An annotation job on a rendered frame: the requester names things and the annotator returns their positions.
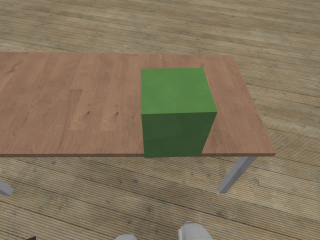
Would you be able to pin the right robot thigh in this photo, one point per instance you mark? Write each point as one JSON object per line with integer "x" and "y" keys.
{"x": 193, "y": 231}

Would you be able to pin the carton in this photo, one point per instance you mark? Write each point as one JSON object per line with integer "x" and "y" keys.
{"x": 177, "y": 111}

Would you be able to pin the table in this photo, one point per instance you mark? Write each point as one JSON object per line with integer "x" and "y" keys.
{"x": 63, "y": 104}

